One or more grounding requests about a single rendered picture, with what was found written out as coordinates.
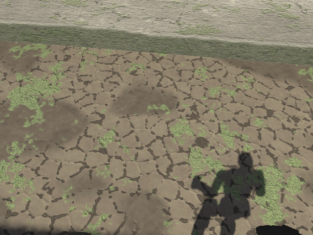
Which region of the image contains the robot right hand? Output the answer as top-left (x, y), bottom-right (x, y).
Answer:
top-left (255, 224), bottom-right (302, 235)

